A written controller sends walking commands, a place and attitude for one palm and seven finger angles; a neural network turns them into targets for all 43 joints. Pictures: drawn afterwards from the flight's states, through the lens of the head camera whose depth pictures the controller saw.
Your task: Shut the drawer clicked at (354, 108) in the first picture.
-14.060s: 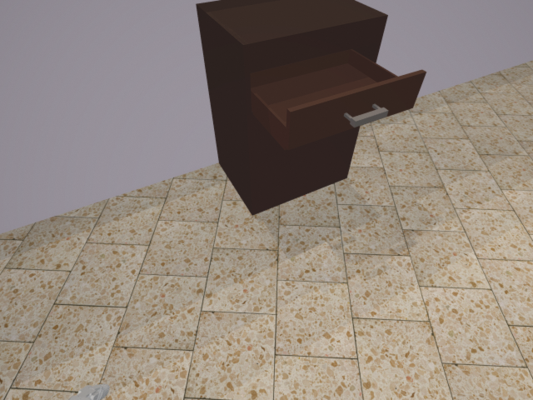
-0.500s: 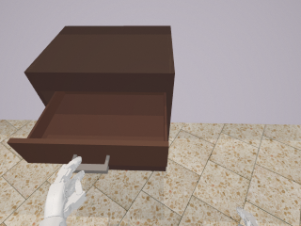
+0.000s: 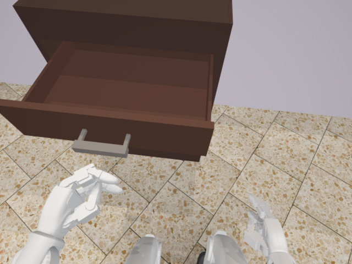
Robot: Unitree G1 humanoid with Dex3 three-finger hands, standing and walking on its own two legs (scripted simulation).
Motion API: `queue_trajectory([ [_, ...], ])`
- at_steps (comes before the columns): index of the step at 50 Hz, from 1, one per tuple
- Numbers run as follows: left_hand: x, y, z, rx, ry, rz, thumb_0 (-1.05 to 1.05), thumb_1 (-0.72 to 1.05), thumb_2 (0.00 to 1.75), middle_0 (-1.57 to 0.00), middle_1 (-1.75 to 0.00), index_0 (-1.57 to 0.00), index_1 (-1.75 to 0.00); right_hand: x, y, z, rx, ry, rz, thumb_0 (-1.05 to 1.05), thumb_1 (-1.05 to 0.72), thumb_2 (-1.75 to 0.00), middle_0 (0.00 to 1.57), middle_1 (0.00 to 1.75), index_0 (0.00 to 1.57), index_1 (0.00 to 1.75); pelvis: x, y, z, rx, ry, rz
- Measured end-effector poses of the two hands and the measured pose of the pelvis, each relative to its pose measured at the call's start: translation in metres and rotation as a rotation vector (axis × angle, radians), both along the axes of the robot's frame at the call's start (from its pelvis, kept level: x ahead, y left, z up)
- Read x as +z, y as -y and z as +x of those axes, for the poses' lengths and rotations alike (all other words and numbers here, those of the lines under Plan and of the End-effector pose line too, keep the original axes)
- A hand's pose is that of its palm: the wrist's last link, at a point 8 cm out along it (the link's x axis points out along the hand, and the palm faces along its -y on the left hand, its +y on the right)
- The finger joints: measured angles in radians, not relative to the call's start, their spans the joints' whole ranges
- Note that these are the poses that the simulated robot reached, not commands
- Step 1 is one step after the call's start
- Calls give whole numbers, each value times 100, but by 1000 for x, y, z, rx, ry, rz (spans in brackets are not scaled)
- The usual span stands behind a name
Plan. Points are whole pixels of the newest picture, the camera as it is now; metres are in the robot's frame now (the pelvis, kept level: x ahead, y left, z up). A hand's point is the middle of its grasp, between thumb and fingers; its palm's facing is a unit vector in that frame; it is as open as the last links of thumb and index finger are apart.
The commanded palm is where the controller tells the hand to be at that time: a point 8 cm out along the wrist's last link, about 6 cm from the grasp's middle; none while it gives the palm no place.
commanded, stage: raise the hand and make a fist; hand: left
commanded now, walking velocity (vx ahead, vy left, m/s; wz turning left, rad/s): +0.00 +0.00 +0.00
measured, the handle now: (103, 141) +0.39 +0.22 -0.01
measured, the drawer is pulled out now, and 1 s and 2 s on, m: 0.26 0.26 0.26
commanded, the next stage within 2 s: bring the fist close to the handle in 1.18 s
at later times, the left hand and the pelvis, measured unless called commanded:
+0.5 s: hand (81, 204) +0.21 +0.19 +0.08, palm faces -0.05 -1.00 -0.04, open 3.1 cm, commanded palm +0.17 +0.24 +0.08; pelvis +0.02 +0.03 +0.02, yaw +0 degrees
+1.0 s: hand (83, 210) +0.20 +0.18 +0.09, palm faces -0.06 -1.00 -0.05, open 3.3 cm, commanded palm +0.16 +0.24 +0.09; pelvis +0.04 +0.02 +0.03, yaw +0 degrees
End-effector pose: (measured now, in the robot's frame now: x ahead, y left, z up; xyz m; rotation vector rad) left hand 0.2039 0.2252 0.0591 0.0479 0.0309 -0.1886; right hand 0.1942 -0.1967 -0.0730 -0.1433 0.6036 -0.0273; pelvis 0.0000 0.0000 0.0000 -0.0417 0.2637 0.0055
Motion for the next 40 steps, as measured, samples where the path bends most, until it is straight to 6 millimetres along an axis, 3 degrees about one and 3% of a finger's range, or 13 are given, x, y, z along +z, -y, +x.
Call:
queue_trajectory([
  [5,-1,-6,-2,73,-162,-30,2,90,90,-85,-100,-85,-100,5,11,-45,-140,-99,4,2,-90,-90,21,30,21,30,15,-8,4,-28,7,19],
  [10,13,-33,-26,248,-97,31,2,90,90,-95,-111,-95,-111,14,29,-58,-147,-126,-81,2,-90,-90,21,30,20,30,18,-13,6,-23,6,19],
  [13,11,-36,-34,247,-62,41,2,90,90,-101,-117,-100,-117,19,36,-50,-112,-105,-131,2,-90,-90,20,30,20,30,15,-17,5,-9,0,11],
  [18,3,-19,-25,119,-45,1,2,90,91,-111,-128,-111,-128,31,35,-22,-75,-15,-171,2,-90,-90,20,30,20,30,11,-22,7,0,-3,0],
  [23,20,-14,-10,105,-13,-6,2,89,90,-121,-139,-121,-139,49,17,5,-65,70,-131,2,-90,-90,20,30,20,30,17,-25,15,-4,13,-5],
  [28,35,-18,-11,178,-21,-6,2,90,90,-130,-149,-130,-149,61,-5,23,-36,99,-67,2,-90,-90,20,30,20,30,26,-26,25,-4,27,-5],
  [35,25,-14,-22,158,-110,16,2,90,90,-137,-157,-137,-157,58,-15,35,14,75,-54,2,-90,-90,21,30,20,30,27,-25,31,-1,23,-4],
  [40,34,-20,-21,181,-65,28,2,89,90,-139,-159,-139,-159,50,-8,32,7,31,-67,2,-90,-90,21,30,20,30,26,-22,35,3,16,-8],
])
